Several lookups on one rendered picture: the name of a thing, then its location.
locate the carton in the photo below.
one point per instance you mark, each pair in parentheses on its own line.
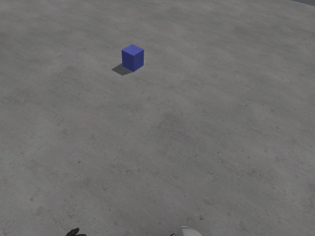
(132,57)

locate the right robot shin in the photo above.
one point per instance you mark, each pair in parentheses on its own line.
(182,227)

